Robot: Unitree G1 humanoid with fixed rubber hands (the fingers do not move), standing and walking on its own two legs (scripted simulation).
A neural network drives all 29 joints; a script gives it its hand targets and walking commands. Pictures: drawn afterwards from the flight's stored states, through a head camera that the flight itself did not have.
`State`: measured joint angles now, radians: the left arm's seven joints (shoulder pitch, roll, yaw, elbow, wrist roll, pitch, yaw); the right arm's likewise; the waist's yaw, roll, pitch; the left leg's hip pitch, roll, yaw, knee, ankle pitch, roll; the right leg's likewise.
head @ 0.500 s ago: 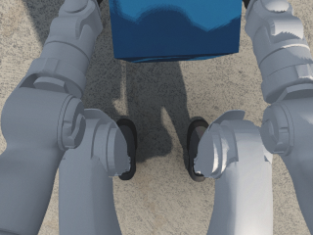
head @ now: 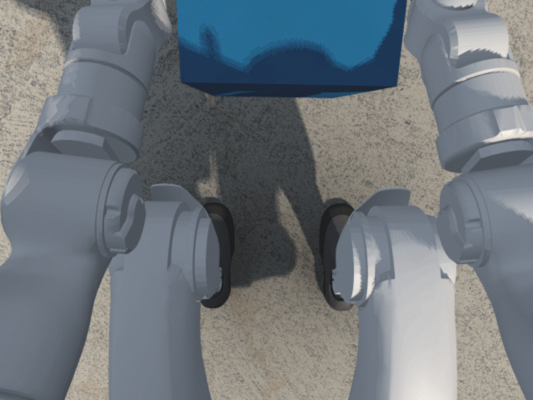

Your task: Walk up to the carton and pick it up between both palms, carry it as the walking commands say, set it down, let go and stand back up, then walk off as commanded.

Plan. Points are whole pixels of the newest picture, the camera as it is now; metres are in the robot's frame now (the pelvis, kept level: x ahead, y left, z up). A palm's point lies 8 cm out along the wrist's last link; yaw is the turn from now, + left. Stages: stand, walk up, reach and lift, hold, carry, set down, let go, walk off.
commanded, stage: reach and lift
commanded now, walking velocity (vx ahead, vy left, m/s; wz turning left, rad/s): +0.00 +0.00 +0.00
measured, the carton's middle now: (282, 0) +0.55 +0.01 -0.20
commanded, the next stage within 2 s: none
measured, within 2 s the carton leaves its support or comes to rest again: neither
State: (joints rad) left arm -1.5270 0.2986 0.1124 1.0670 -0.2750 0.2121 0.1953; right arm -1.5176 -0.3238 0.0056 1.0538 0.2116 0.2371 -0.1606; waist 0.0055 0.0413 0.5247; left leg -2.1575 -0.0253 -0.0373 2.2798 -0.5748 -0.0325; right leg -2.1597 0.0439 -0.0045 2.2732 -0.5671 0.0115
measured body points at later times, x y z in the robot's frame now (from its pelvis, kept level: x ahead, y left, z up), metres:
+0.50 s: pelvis -0.01 +0.00 +0.03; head +0.35 -0.02 +0.29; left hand +0.57 +0.16 -0.09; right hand +0.57 -0.13 -0.11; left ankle +0.13 +0.13 -0.32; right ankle +0.13 -0.12 -0.32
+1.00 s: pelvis -0.02 -0.01 +0.07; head +0.32 -0.01 +0.35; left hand +0.54 +0.17 -0.03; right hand +0.55 -0.13 -0.03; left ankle +0.13 +0.13 -0.32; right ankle +0.13 -0.12 -0.32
